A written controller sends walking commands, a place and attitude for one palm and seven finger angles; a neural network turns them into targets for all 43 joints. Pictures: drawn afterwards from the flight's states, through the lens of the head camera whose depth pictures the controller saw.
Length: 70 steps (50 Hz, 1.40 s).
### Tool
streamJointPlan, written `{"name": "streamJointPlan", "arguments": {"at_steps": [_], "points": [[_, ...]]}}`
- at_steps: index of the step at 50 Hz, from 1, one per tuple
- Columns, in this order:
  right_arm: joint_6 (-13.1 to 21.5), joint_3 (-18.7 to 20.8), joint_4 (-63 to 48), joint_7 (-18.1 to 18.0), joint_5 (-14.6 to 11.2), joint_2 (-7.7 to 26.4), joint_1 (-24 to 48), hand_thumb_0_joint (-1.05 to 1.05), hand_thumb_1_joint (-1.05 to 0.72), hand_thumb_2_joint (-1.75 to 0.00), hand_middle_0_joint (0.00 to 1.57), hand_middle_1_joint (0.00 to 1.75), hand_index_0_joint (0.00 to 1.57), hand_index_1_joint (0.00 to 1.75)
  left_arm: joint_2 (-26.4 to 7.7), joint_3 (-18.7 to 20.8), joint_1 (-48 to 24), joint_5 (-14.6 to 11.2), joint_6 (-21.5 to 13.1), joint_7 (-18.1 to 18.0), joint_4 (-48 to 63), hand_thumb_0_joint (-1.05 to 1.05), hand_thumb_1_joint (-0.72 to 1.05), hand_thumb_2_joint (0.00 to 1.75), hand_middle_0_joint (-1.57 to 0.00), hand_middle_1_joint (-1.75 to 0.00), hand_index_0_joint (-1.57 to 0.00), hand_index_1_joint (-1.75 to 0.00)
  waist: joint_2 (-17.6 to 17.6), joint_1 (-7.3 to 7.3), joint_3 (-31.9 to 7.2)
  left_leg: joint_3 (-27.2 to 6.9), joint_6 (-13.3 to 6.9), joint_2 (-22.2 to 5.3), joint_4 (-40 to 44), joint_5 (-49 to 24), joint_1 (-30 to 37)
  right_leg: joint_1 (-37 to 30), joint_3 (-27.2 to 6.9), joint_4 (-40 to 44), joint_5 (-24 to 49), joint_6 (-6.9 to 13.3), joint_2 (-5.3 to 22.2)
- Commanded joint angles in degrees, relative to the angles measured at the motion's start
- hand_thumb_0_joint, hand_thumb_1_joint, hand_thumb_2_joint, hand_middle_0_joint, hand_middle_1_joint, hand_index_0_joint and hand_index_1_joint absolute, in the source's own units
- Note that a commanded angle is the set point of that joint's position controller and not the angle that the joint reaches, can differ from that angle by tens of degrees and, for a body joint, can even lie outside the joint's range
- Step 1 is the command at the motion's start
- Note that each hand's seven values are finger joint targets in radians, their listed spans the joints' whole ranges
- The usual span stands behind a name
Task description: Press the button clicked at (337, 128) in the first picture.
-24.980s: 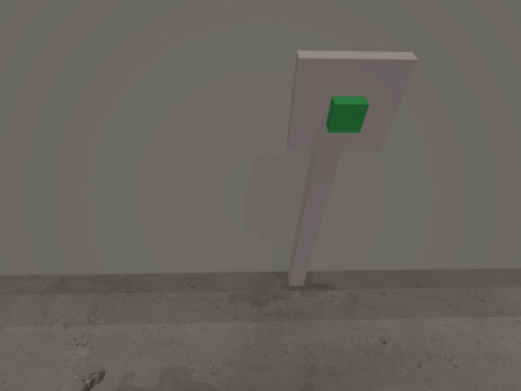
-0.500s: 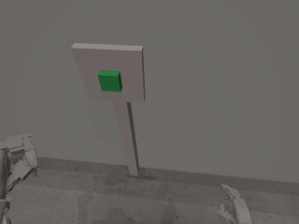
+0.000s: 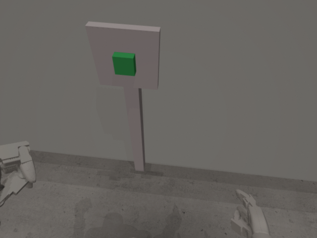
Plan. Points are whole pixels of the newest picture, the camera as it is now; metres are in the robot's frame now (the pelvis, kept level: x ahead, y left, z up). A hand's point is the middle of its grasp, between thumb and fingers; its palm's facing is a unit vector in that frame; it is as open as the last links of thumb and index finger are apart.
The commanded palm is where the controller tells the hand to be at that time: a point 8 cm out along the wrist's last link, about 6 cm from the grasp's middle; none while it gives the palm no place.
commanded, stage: step back with the hand held close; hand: left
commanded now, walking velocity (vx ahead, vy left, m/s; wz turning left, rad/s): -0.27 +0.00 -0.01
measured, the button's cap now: (125, 63) +0.59 +0.16 +0.11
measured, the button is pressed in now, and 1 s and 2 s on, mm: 0 0 0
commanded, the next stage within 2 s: stop stepping back and stand still in 0.50 s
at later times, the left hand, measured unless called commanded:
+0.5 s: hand (18, 223) +0.11 +0.22 +0.17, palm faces +0.24 -0.85 -0.47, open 3.1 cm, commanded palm +0.05 +0.27 +0.19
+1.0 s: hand out of the picture +0.05 +0.25 +0.18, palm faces +0.27 -0.88 -0.38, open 3.1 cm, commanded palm -0.02 +0.30 +0.19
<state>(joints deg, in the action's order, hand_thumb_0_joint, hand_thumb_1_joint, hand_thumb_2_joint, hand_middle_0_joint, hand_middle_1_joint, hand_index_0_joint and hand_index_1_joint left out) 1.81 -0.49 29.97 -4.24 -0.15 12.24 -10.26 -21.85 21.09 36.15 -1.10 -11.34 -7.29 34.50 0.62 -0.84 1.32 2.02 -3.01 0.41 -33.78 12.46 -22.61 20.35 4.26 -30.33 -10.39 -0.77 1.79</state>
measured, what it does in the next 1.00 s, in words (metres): walks backwards: right foot, then left foot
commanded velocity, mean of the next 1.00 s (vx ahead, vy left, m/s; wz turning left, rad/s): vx -0.17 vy -0.02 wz -0.02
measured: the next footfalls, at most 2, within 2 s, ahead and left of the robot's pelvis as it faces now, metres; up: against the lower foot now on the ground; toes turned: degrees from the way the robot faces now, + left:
right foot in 0.44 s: -0.16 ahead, -0.12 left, +0.00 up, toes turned -1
left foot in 0.78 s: -0.02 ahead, +0.10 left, +0.00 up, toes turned -1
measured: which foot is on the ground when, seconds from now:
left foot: down 0.00-0.64, up 0.66-0.76, down 0.78-1.00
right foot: down 0.00-0.14, up 0.16-0.42, down 0.44-0.84, up 0.86-1.00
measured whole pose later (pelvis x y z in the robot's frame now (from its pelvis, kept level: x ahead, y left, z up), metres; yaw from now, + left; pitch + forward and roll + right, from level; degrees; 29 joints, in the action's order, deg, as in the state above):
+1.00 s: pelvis -0.16 +0.02 +0.02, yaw -2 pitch +0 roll -3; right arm 9.9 -2.6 33.7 -2.8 1.0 8.3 -12.5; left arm -24.1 19.6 35.1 -1.7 -11.4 -7.8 38.6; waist -3.9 1.2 0.9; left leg 1.6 -3.1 0.1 -20.4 2.5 -17.8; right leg 15.5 -0.4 -41.8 -26.3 -0.3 -2.3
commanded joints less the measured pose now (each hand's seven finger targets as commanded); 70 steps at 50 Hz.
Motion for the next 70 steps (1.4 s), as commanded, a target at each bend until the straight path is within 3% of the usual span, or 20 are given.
{"name": "streamJointPlan", "arguments": {"at_steps": [1,5,8,12,17,22,25,30,34,39,41,43,47,53,54,56,58,61,65,70], "points": [[3.1,3.5,-7.0,-1.0,0.4,7.4,3.3,0.0,-0.9,-0.9,0.2,0.3,0.2,0.3,-9.9,6.3,-3.3,-0.6,-4.2,-2.7,12.5,0.0,0.9,0.9,-1.3,-1.5,-1.3,-1.5,-6.8,1.36,-5.3,-4.4,1.5,-0.8,-4.8,11.8,4.8,7.8,-13.9,15.9,-20.4,5.3,10.2],[3.5,2.7,-6.3,-1.7,0.7,7.5,3.5,0.0,-0.9,-0.9,0.2,0.3,0.2,0.3,-9.7,5.9,-4.3,-0.5,-4.8,-3.8,13.7,0.0,0.9,0.9,-1.3,-1.5,-1.3,-1.5,0.0,1.76,-4.5,-7.7,1.0,-3.2,4.0,10.4,6.0,8.8,-7.2,9.8,-16.9,3.2,6.4],[5.1,2.8,-7.0,-2.2,1.3,8.7,5.1,0.0,-0.9,-0.9,0.2,0.3,0.2,0.3,-9.2,7.4,-4.3,1.4,-5.8,-3.4,14.7,0.0,0.9,0.9,-1.3,-1.5,-1.3,-1.5,19.5,0.86,-4.4,-27.0,-4.7,-17.3,30.6,34.6,-20.6,-14.2,-3.7,-21.8,-10.1,-0.7,-5.9],[6.4,3.7,-6.7,-1.0,1.3,6.9,4.9,0.0,-0.9,-0.9,0.2,0.3,0.2,0.3,-9.9,8.1,-2.1,1.0,-6.4,-3.0,12.8,0.0,0.9,0.9,-1.3,-1.5,-1.3,-1.5,6.3,0.33,-5.9,-21.9,-6.2,-16.1,23.4,16.6,-11.0,-7.8,-6.6,-23.1,-15.3,0.1,-5.0],[7.8,3.1,-3.6,0.8,1.5,6.6,3.8,0.0,-0.9,-0.9,0.2,0.3,0.2,0.3,-8.3,4.6,1.8,-1.4,-6.0,-1.7,14.9,0.0,0.9,0.9,-1.3,-1.5,-1.3,-1.5,14.2,0.72,-9.8,-15.4,-0.9,-10.9,24.5,7.4,5.2,-6.8,-1.7,1.2,-18.6,1.6,-6.2],[6.0,2.2,-1.4,0.5,1.6,5.4,3.4,0.0,-0.9,-0.9,0.2,0.3,0.2,0.3,-14.0,8.4,-1.2,-2.9,-8.3,-0.9,16.7,0.0,0.9,0.9,-1.3,-1.5,-1.3,-1.5,0.1,0.42,-17.5,-4.9,2.4,-5.4,4.9,-20.9,24.4,0.1,-6.9,13.5,11.0,2.9,2.7],[6.4,3.2,-2.7,-0.3,0.3,6.2,4.1,0.0,-0.9,-0.9,0.2,0.3,0.2,0.3,-14.0,9.7,-2.6,-3.6,-8.6,-0.7,17.9,0.0,0.9,0.9,-1.3,-1.5,-1.3,-1.5,-0.4,0.8,-22.6,-3.9,1.0,-6.3,5.0,-34.8,31.0,-0.2,-3.3,6.8,17.1,-2.0,-1.3],[5.0,2.6,-5.3,-0.5,-0.6,6.1,8.2,0.0,-0.9,-0.9,0.2,0.3,0.2,0.3,-14.2,11.3,2.6,-5.0,-7.1,0.0,11.0,0.0,0.9,0.9,-1.3,-1.5,-1.3,-1.5,-1.3,0.89,-10.3,-3.3,2.3,-4.1,1.8,-5.5,21.4,9.7,-6.9,13.9,-0.6,0.0,4.1],[3.9,3.3,-3.1,-1.3,-0.1,6.0,8.1,0.0,-0.9,-0.9,0.2,0.3,0.2,0.3,-11.8,8.0,-0.7,-3.7,-4.3,-1.0,5.2,0.0,0.9,0.9,-1.3,-1.5,-1.3,-1.5,-7.6,1.45,4.6,-6.0,4.8,-0.7,-23.2,4.4,10.7,23.7,-15.5,22.9,-26.0,10.4,14.6],[6.5,1.2,-2.8,-2.7,0.1,7.6,5.1,0.0,-0.9,-0.9,0.2,0.3,0.2,0.3,-8.5,2.8,-11.9,-0.6,-3.5,-1.1,1.1,0.0,0.9,0.9,-1.3,-1.5,-1.3,-1.5,1.8,1.69,11.0,-6.9,1.6,-4.1,11.1,-4.6,5.7,5.9,-6.0,9.0,-4.5,3.0,3.3],[8.5,2.0,-4.0,-2.7,0.1,8.6,3.9,0.0,-0.9,-0.9,0.2,0.3,0.2,0.3,-11.6,3.8,-14.4,0.4,-4.9,-1.6,8.9,0.0,0.9,0.9,-1.3,-1.5,-1.3,-1.5,8.7,0.07,-0.4,-13.6,-0.7,-9.7,11.3,-25.9,15.4,1.6,-4.2,-0.1,3.7,1.0,-1.0],[9.9,1.7,-3.8,-1.2,1.3,6.4,1.5,0.0,-0.9,-0.9,0.2,0.3,0.2,0.3,-11.2,2.9,-13.0,-0.4,-6.1,-1.2,17.7,0.0,0.9,0.9,-1.3,-1.5,-1.3,-1.5,17.5,0.79,-10.7,-21.8,3.2,-12.8,18.1,-28.7,23.1,1.9,-5.2,-12.6,-16.5,1.1,-4.0],[11.5,2.4,-5.0,0.6,0.9,6.2,2.0,0.0,-0.9,-0.9,0.2,0.3,0.2,0.3,-9.8,4.7,-0.8,-1.0,-4.6,-2.0,21.5,0.0,0.9,0.9,-1.3,-1.5,-1.3,-1.5,9.3,-0.05,-15.0,-18.5,-1.1,-13.4,24.5,4.8,17.6,-3.6,-6.0,-14.0,-15.6,0.6,-3.1],[6.6,2.0,-5.1,-0.1,1.6,5.8,4.6,0.0,-0.9,-0.9,0.2,0.3,0.2,0.3,-8.8,6.6,6.4,-1.7,-0.5,-2.7,8.2,0.0,0.9,0.9,-1.3,-1.5,-1.3,-1.5,13.1,0.71,-4.9,-6.5,6.3,-7.3,28.1,23.5,-3.2,-17.8,4.6,3.3,-18.1,2.6,-7.3],[5.6,2.2,-5.1,-0.5,1.6,5.6,5.0,0.0,-0.9,-0.9,0.2,0.3,0.2,0.3,-9.1,6.4,4.8,-1.6,0.0,-2.7,6.7,0.0,0.9,0.9,-1.3,-1.5,-1.3,-1.5,7.7,0.62,-3.9,-3.9,5.9,-5.0,20.9,23.0,-4.6,-17.6,2.5,9.0,-18.8,4.0,-5.4],[3.7,2.5,-4.1,-1.1,0.9,4.9,3.6,0.0,-0.9,-0.9,0.2,0.3,0.2,0.3,-9.8,6.7,1.7,-2.5,1.1,-2.3,6.4,0.0,0.9,0.9,-1.3,-1.5,-1.3,-1.5,-15.1,0.52,-3.5,-1.2,4.2,1.5,-16.8,11.7,-1.2,1.4,-23.5,24.5,-29.0,12.4,14.9],[4.0,1.8,-2.6,-0.4,2.2,5.9,4.3,0.0,-0.9,-0.9,0.2,0.3,0.2,0.3,-13.8,8.8,-7.7,-2.7,-0.8,-1.9,11.7,0.0,0.9,0.9,-1.3,-1.5,-1.3,-1.5,-11.0,1.78,-4.1,-2.6,4.4,-1.9,-27.7,6.5,-8.2,-0.9,-20.2,21.3,-13.5,13.7,18.6],[6.0,1.9,-2.2,-1.0,1.0,5.3,4.1,0.0,-0.9,-0.9,0.2,0.3,0.2,0.3,-7.6,2.6,-10.6,-1.1,-0.7,-2.0,7.2,0.0,0.9,0.9,-1.3,-1.5,-1.3,-1.5,-10.1,2.64,-3.8,-1.8,3.1,-3.7,-15.7,5.7,-0.5,2.9,-14.3,20.4,-26.8,8.8,13.2],[8.0,1.5,-1.4,-2.3,1.3,5.9,3.8,0.0,-0.9,-0.9,0.2,0.3,0.2,0.3,-6.8,0.7,-10.0,0.6,-1.7,-3.3,9.3,0.0,0.9,0.9,-1.3,-1.5,-1.3,-1.5,1.1,1.35,0.4,2.8,1.2,-1.9,5.3,5.3,9.6,2.3,-8.9,13.6,-19.2,7.7,9.4],[9.2,1.7,-2.1,-1.2,1.0,6.1,2.1,0.0,-0.9,-0.9,0.2,0.3,0.2,0.3,-10.1,5.1,-7.7,0.1,-4.1,-2.8,12.3,0.0,0.9,0.9,-1.3,-1.5,-1.3,-1.5,13.6,1.25,-4.1,-16.3,-2.9,-14.5,17.1,-8.3,11.1,0.0,-0.8,-8.5,-13.4,0.3,-1.5]]}}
